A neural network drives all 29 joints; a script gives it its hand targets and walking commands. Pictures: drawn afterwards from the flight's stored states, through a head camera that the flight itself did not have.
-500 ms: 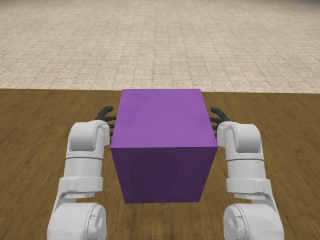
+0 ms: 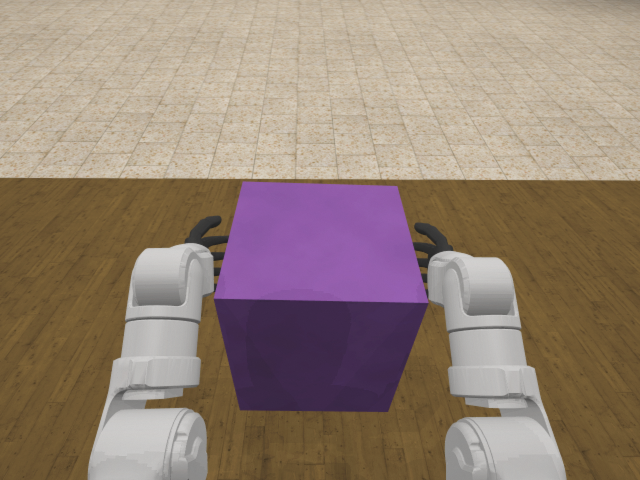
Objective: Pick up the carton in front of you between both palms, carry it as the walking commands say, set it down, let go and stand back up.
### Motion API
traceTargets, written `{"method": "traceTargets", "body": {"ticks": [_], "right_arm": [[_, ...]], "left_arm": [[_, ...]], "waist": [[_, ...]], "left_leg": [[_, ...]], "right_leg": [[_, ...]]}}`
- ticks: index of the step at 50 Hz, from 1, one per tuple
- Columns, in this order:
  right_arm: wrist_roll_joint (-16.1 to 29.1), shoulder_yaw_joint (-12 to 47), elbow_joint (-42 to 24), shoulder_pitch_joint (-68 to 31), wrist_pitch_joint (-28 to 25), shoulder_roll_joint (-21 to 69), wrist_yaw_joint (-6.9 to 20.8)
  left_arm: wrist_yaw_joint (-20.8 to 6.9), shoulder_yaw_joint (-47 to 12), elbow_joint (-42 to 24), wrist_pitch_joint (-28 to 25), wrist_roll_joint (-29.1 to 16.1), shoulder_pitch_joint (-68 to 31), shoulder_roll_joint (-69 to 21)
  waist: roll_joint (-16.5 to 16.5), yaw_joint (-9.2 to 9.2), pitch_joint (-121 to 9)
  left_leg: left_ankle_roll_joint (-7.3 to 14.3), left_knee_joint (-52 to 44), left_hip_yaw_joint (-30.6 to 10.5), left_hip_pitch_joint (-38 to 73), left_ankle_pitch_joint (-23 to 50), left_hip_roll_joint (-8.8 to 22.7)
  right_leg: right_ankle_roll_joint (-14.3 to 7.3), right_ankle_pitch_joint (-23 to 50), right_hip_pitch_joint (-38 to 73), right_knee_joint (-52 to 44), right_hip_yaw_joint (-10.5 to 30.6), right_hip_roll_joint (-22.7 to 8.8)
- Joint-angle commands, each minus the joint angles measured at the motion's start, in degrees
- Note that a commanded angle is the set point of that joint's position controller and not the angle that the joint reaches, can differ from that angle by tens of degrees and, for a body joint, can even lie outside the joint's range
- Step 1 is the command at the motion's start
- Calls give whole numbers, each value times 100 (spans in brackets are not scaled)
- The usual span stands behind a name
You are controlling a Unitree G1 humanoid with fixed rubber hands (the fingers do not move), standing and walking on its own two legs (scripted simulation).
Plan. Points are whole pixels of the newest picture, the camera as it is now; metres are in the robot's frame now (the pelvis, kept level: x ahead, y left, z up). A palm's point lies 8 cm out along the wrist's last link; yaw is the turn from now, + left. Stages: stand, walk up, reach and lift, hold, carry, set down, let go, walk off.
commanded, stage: carry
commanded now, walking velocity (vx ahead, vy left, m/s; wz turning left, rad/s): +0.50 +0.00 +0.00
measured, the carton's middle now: (317, 299) +0.36 -0.01 +0.04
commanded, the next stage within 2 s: none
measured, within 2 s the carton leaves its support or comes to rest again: neither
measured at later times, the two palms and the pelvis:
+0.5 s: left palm (248, 191) +0.60 +0.11 +0.03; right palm (407, 185) +0.62 -0.19 +0.03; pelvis +0.26 -0.06 -0.05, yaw +0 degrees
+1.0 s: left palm (261, 113) +0.95 +0.11 +0.00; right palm (381, 117) +0.92 -0.19 +0.00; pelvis +0.58 -0.02 -0.10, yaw -1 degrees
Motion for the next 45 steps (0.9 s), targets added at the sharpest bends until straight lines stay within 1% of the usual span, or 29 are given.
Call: {"method": "traceTargets", "body": {"ticks": [1,4,6,7,9,10,11,12,13,14,15,16,17,19,23,25,27,30,32,34,35,36,37,38,39,40,41,43,45], "right_arm": [[2790,3492,-1444,-4806,-254,6321,1257],[2788,3541,-1343,-4311,-174,6184,1258],[2726,3534,-1133,-4039,-153,6143,1300],[2690,3535,-1013,-3954,-158,6145,1327],[2635,3535,-746,-3878,-182,6174,1389],[2611,3515,-613,-3844,-213,6131,1414],[2582,3499,-539,-3835,-221,6148,1439],[2602,3445,-363,-3971,-167,6348,1442],[2633,3453,-390,-4155,-178,6426,1440],[2687,3545,-650,-4438,-225,6534,1439],[2739,3638,-930,-4768,-283,6668,1408],[2732,3679,-1120,-4810,-327,6736,1351],[2700,3692,-1227,-4668,-362,6742,1279],[2542,3699,-1295,-4140,-418,6690,1156],[2108,3729,-1237,-3256,-540,6420,1064],[1974,3748,-1291,-3128,-603,6272,1066],[1871,3759,-1405,-3122,-638,6082,1065],[1773,3697,-1571,-3134,-569,5642,1056],[1668,3535,-1444,-2975,-451,5281,1060],[1557,3287,-1145,-2761,-337,4974,1082],[1516,3177,-1053,-2775,-284,4855,1106],[1516,3057,-927,-2850,-218,4698,1140],[1449,2896,-676,-3003,-179,4580,1141],[1576,2901,-582,-3071,-165,4666,1158],[1803,3058,-765,-3304,-163,5043,1202],[2071,3212,-1090,-3794,-146,5372,1254],[2306,3370,-1261,-4164,-125,5678,1298],[2634,3569,-1397,-4425,-126,6046,1365],[2751,3596,-1368,-4325,-153,6196,1412]], "left_arm": [[-1141,-3387,-1080,-191,-2280,-4249,-6468],[-1057,-3332,-1073,-100,-2066,-3754,-6163],[-1090,-3241,-895,-54,-1873,-3475,-6010],[-1124,-3191,-768,-43,-1791,-3373,-5951],[-1198,-3052,-455,-63,-1621,-3071,-5848],[-1246,-2991,-358,-77,-1555,-2995,-5809],[-1290,-2901,-241,-82,-1537,-2960,-5740],[-1283,-2804,-134,-106,-1475,-3098,-5563],[-1300,-2822,-203,-150,-1510,-3187,-5651],[-1343,-2977,-461,-235,-1691,-3398,-5969],[-1383,-3206,-925,-301,-1929,-3909,-6249],[-1403,-3420,-1296,-344,-2157,-4338,-6481],[-1408,-3600,-1517,-368,-2341,-4513,-6605],[-1409,-3823,-1707,-411,-2523,-4294,-6701],[-1485,-4063,-1604,-513,-2557,-3594,-6653],[-1538,-4190,-1620,-578,-2598,-3512,-6632],[-1571,-4305,-1690,-619,-2658,-3525,-6577],[-1554,-4369,-1723,-618,-2718,-3521,-6336],[-1516,-4278,-1499,-558,-2686,-3335,-6129],[-1495,-4180,-1208,-463,-2671,-3302,-6008],[-1489,-4135,-1073,-427,-2640,-3361,-5951],[-1478,-4055,-965,-380,-2587,-3420,-5939],[-1445,-3956,-862,-250,-2604,-3682,-5966],[-1408,-3896,-910,-194,-2609,-3831,-5941],[-1377,-3901,-1138,-191,-2639,-4180,-6056],[-1340,-3860,-1277,-195,-2657,-4376,-6216],[-1290,-3763,-1274,-198,-2581,-4347,-6313],[-1195,-3664,-1274,-201,-2396,-4098,-6385],[-1135,-3604,-1165,-226,-2231,-3790,-6436]], "waist": [[673,-183,-1451],[653,-292,-1454],[635,-350,-1426],[632,-304,-1418],[324,68,-1672],[43,293,-1905],[-813,218,-2230],[-1820,406,-2551],[-1810,642,-2644],[-1477,675,-2490],[-829,566,-2171],[-589,473,-1972],[-519,394,-1921],[-632,390,-1996],[-676,605,-2099],[-650,707,-2006],[-583,815,-1838],[-513,936,-1571],[-521,881,-1443],[-439,488,-1603],[-288,254,-1771],[368,285,-2051],[1531,23,-2674],[1544,-159,-2996],[956,-122,-2492],[372,-27,-2135],[118,76,-1893],[226,170,-1779],[452,112,-1835]], "left_leg": [[769,-999,-1612,1831,2677,1345],[572,-759,-972,1668,3106,958],[456,-439,-749,1544,2876,803],[398,-112,-709,1529,2851,778],[152,1217,-290,1147,2872,528],[31,2190,-207,217,1656,380],[-60,3283,-98,-1139,-1648,134],[-193,4227,-315,-2409,-2170,-325],[-169,4785,-482,-3203,-2089,-120],[-107,4692,-563,-3386,-1885,75],[-99,4378,-587,-3180,-1553,223],[-110,3969,-559,-2900,-1295,332],[-136,3606,-544,-2581,-1122,409],[-173,3181,-418,-2406,-720,408],[-210,2184,-277,-2933,246,364],[-153,1425,-138,-2872,898,245],[-104,596,87,-2640,1571,34],[46,-609,292,-1975,2574,-164],[216,-1139,253,-1273,3055,-94],[290,-1504,379,84,3172,-112],[235,-1370,229,1086,3311,135],[206,-416,-743,2313,4944,1139],[1230,-36,-2808,3938,5444,2441],[1743,-499,-3780,4018,2672,2631],[1531,-948,-3713,3249,1198,2175],[1240,-1130,-3273,2521,911,1891],[1069,-1235,-2881,1936,1187,1736],[802,-1385,-2346,1257,1475,1520],[733,-1254,-1902,1441,2624,1384]], "right_leg": [[74,986,-888,-637,-3,-68],[45,2097,-151,-1847,-199,91],[-53,2805,461,-2531,-386,239],[-125,3024,749,-2777,-372,232],[-222,3497,2140,-3298,-604,278],[-193,3586,3247,-2926,-178,-189],[-221,5101,4387,-1971,1359,-1503],[-867,4759,5348,-2159,3113,-2239],[-1379,3299,5588,-2340,3551,-2343],[-1452,1664,4929,-2714,3596,-2082],[-1241,1239,4203,-2871,3199,-1774],[-1115,1392,3576,-2931,2814,-1617],[-1039,1565,3189,-3003,2446,-1526],[-1029,2214,3123,-3019,2024,-1394],[-925,4778,4007,-2623,1466,-1245],[-781,5192,4131,-2537,1202,-996],[-661,5242,4162,-2467,960,-727],[-629,4700,3985,-2265,696,-513],[-598,4299,3757,-1872,619,-540],[-339,4530,3278,-779,326,-439],[-200,3752,2613,159,136,-270],[-117,923,1300,1238,51,-13],[172,-1565,-464,2540,209,623],[116,-1530,-1170,3241,466,454],[16,-1040,-1362,2911,500,237],[9,-625,-1200,2466,445,67],[17,-394,-1003,1986,422,-72],[85,-84,-476,1335,350,-147],[142,279,-616,879,238,-176]]}}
